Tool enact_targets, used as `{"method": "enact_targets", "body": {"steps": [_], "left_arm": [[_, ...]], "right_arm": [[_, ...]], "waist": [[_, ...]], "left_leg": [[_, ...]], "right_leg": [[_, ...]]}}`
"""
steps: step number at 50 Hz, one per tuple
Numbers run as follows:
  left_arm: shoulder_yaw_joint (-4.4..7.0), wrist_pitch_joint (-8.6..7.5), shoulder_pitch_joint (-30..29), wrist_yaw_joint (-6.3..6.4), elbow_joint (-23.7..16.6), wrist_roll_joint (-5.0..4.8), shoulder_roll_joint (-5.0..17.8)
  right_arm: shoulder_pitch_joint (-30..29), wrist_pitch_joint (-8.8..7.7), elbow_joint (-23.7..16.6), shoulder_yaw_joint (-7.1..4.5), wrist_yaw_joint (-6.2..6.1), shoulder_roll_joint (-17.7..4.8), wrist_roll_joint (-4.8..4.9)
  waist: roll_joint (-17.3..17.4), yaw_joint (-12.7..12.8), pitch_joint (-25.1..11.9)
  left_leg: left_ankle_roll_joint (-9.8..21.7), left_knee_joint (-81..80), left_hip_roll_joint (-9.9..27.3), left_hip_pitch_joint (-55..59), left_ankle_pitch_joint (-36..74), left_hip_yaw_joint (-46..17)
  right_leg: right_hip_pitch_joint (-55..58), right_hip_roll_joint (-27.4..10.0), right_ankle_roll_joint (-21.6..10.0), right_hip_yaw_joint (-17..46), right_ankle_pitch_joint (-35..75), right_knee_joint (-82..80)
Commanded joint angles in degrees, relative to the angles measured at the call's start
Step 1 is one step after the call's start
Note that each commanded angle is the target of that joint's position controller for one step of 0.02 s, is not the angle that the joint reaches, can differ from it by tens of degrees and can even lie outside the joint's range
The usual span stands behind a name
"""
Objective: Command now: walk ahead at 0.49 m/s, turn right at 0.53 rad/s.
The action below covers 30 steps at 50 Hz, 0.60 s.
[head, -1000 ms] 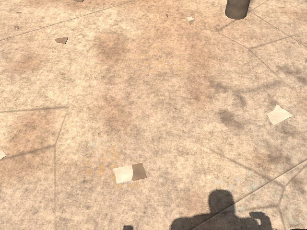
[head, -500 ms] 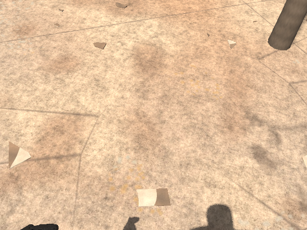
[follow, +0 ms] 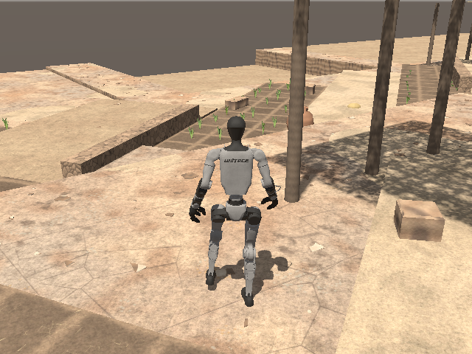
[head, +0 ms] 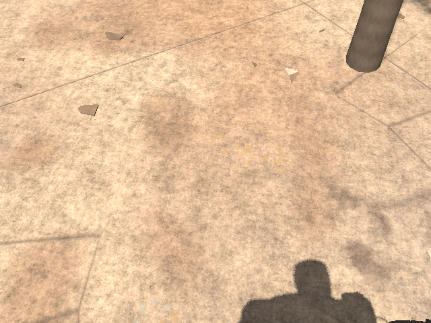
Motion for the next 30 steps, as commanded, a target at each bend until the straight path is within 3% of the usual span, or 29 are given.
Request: {"method": "enact_targets", "body": {"steps": [1,3,5,7,8,9,10,11,12,13,14,15,17,21,26,28,30], "left_arm": [[2.98,-0.56,-0.8,0.9,-3.3,-0.55,10.6],[2.98,-0.22,0.9,1.09,-2.5,-1.04,10.4],[2.92,0.09,1.3,1.16,-2.3,-0.9,9.9],[2.7,0.52,0.7,1.05,-2.5,-0.51,8.8],[1.83,0.38,0.9,0.83,-3.0,-0.12,6.3],[0.4,0.17,2.9,0.64,-4.0,1.23,2.0],[-0.05,-0.37,9.3,0.66,-6.0,-1.35,1.6],[1.15,-0.07,7.9,1.04,-4.2,-2.0,7.6],[1.84,0.35,2.0,1.01,-4.9,-1.46,9.7],[1.8,0.67,-0.6,1.07,-5.3,-0.74,8.8],[1.98,0.79,-2.7,0.99,-5.9,-0.08,8.1],[1.96,1.01,-1.9,0.63,-6.3,-0.53,7.1],[1.7,1.64,-2.0,0.26,-6.3,-0.69,5.4],[0.56,1.5,-6.5,0.13,-7.6,0.23,2.6],[-0.6,-0.05,-15.4,-1.54,-9.1,0.27,1.5],[-0.71,-0.42,-18.8,-1.99,-10.4,0.07,1.7],[-0.32,-0.85,-20.2,-2.26,-11.3,0.01,3.0]], "right_arm": [[-4.9,-0.86,-4.4,-0.42,0.29,-2.7,0.61],[-6.1,-1.08,-4.9,-1.08,0.51,-4.3,1.5],[-5.2,-1.31,-4.9,-1.99,0.62,-6.1,1.86],[-0.3,-1.66,-3.8,-3.05,0.49,-7.3,1.94],[5.3,-1.94,-3.2,-3.89,0.15,-9.1,1.29],[13.7,-1.75,-2.7,-4.74,-0.39,-12.5,0.68],[16.4,-0.84,-0.4,-5.68,0.26,-15.9,0.31],[13.5,-0.68,-2.1,-4.49,0.55,-10.0,0.89],[11.4,-0.36,-2.4,-3.66,0.28,-7.1,1.03],[9.0,-0.2,-2.4,-3.19,0.29,-6.1,0.56],[7.5,-0.09,-1.8,-2.77,0.2,-4.6,0.44],[6.8,-0.26,-1.3,-2.73,-0.04,-4.7,0.14],[6.9,-0.75,-0.2,-2.83,-0.04,-4.1,0.68],[9.1,-0.94,2.8,-3.63,0.26,-6.3,0.9],[10.8,0.02,5.6,-3.87,0.23,-8.4,2.22],[13.6,0.57,7.4,-3.97,0.35,-9.2,2.89],[14.8,1.37,8.7,-4.06,0.41,-10.0,3.38]], "waist": [[-5.0,0.7,-1.9],[-6.2,0.7,-2.4],[-7.3,-0.3,-2.9],[-8.1,-3.4,-4.1],[-6.7,-6.2,-8.1],[2.5,-8.4,-16.8],[23.0,-4.7,-21.3],[12.6,-6.1,-15.5],[6.9,-7.2,-9.4],[2.6,-6.3,-6.1],[1.9,-5.6,-3.2],[5.1,-4.2,-2.6],[5.7,-3.9,-2.0],[1.7,-4.2,-0.9],[1.5,-6.6,1.1],[1.9,-7.4,2.0],[2.8,-6.6,2.3]], "left_leg": [[-1.1,-10.8,-4.8,13.4,12.0,3.5],[-0.7,-14.6,-5.1,14.9,12.0,1.4],[0.6,-16.5,-4.7,15.9,7.6,0.1],[3.1,-18.9,-4.8,22.8,2.8,1.2],[5.6,-19.5,-1.5,32.0,1.1,-0.9],[9.1,-19.2,9.5,46.3,-1.8,-11.7],[17.7,-27.2,20.1,57.1,-19.5,-40.2],[16.2,-29.8,18.5,52.7,-28.4,-39.9],[14.0,-29.6,16.0,46.9,-24.4,-29.1],[13.1,-30.1,13.4,40.8,-15.1,-21.6],[12.5,-31.4,10.5,36.9,-8.6,-15.7],[12.6,-32.6,10.0,34.2,-5.2,-12.3],[13.4,-34.7,9.0,32.6,-0.6,-7.0],[15.6,-36.9,9.8,33.9,7.7,-1.8],[14.2,-37.7,8.0,34.4,10.0,5.3],[14.0,-37.1,9.1,36.3,11.2,4.6],[13.5,-34.9,10.4,39.2,15.5,3.1]], "right_leg": [[-10.9,-10.5,-8.5,8.5,6.2,-6.2],[-7.6,-11.8,-7.3,11.9,2.4,-3.8],[-3.2,-13.6,-6.0,15.7,0.9,0.3],[-2.5,-12.9,-4.2,17.1,2.0,5.8],[-4.7,-10.0,-2.3,14.7,2.4,14.4],[-11.8,-5.4,0.2,8.5,-10.6,32.0],[-30.2,-1.5,2.4,2.7,-24.2,49.0],[-35.0,-5.7,3.4,4.4,-20.1,55.7],[-35.9,-7.4,3.7,2.7,-14.7,56.9],[-33.8,-9.2,4.1,1.6,-10.8,55.4],[-32.8,-10.7,4.0,1.6,-8.4,52.3],[-30.5,-12.0,4.2,1.1,-6.8,51.1],[-29.9,-12.6,4.8,-0.3,-5.8,49.1],[-32.2,-12.3,5.4,0.1,-0.8,38.3],[-27.0,-11.3,4.4,-5.1,10.0,20.8],[-25.6,-10.8,3.5,-6.2,9.0,16.9],[-23.8,-9.7,2.2,-6.7,5.1,13.5]]}}
Velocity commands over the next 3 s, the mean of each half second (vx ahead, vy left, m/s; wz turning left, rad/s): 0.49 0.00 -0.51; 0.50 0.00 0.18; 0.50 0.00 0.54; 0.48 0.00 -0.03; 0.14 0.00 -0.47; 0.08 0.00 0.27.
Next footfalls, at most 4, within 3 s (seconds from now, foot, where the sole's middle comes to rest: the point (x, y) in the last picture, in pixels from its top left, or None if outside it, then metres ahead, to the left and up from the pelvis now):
0.16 left None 0.28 0.15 -0.78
0.68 right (295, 315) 0.49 -0.18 -0.78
1.20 left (227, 220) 0.80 0.04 -0.78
1.70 right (269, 154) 1.10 -0.12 -0.78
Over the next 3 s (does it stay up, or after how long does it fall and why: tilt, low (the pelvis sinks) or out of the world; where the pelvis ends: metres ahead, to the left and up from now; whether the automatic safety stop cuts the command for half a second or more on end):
stays up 1.23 0.01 -0.02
